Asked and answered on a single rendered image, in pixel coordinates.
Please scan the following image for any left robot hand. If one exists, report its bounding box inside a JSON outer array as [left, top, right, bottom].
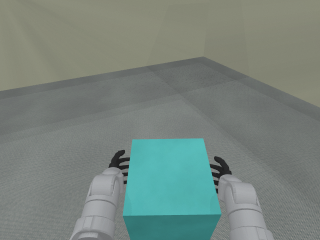
[[108, 150, 130, 184]]

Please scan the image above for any carton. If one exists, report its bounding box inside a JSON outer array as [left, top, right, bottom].
[[122, 138, 222, 240]]

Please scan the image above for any robot right forearm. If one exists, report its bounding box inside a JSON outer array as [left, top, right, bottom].
[[218, 174, 274, 240]]

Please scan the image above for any robot left forearm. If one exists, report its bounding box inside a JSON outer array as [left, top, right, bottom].
[[69, 167, 124, 240]]

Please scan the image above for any right robot hand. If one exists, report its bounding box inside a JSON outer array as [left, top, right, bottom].
[[209, 156, 232, 194]]

